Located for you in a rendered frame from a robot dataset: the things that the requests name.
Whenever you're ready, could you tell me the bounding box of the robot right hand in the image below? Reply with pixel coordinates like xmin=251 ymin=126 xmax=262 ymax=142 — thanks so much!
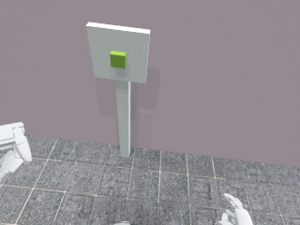
xmin=218 ymin=193 xmax=253 ymax=225

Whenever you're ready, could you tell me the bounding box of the robot left hand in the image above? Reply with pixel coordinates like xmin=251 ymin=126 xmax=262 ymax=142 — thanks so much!
xmin=0 ymin=122 xmax=32 ymax=183

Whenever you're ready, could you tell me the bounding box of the button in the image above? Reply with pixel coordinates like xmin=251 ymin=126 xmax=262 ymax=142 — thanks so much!
xmin=110 ymin=51 xmax=127 ymax=68

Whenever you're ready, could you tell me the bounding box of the panel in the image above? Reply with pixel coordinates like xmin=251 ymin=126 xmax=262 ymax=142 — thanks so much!
xmin=86 ymin=22 xmax=151 ymax=158

